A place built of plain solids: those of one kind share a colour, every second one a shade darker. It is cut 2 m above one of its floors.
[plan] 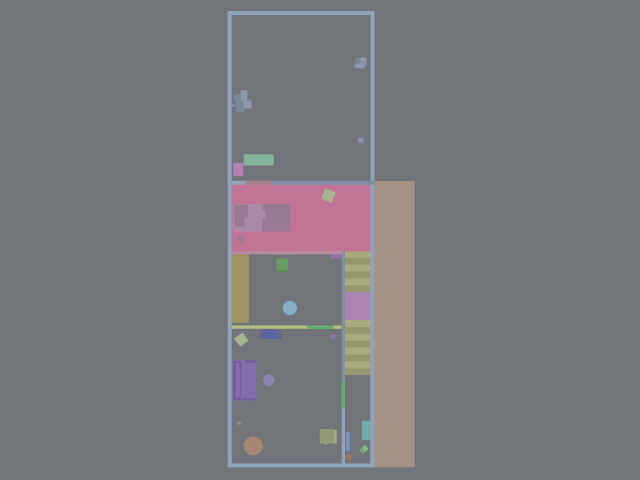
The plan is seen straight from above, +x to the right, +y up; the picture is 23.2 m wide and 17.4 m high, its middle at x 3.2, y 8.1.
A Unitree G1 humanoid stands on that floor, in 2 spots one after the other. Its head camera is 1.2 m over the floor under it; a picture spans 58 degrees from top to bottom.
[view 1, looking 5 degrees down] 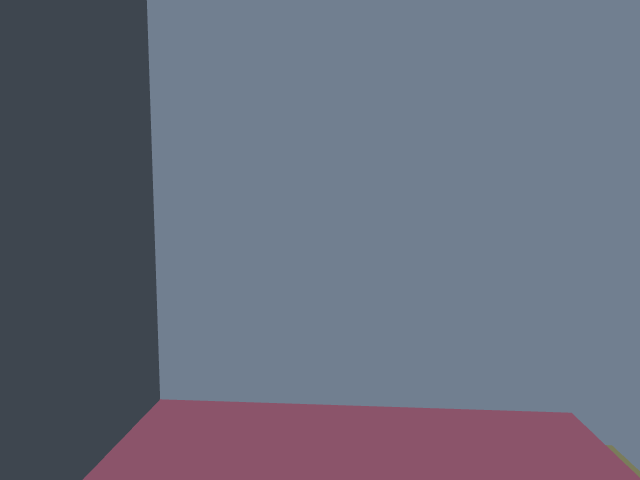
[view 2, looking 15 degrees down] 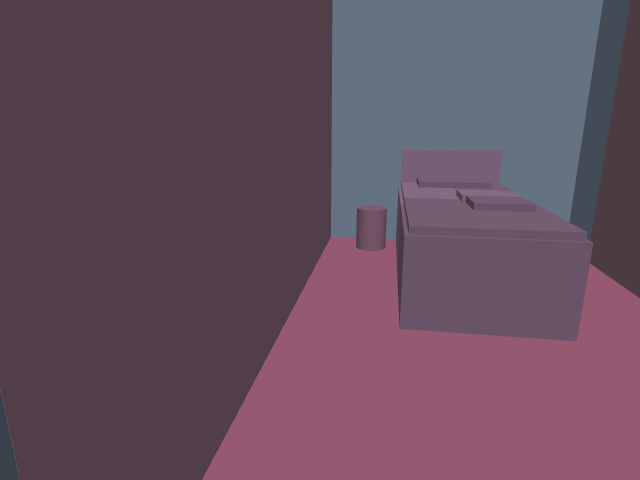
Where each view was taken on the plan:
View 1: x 2.55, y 8.96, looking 4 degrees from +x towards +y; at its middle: wall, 2.49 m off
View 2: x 4.56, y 8.30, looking -171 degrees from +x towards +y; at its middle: bedroom_front_wall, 3.98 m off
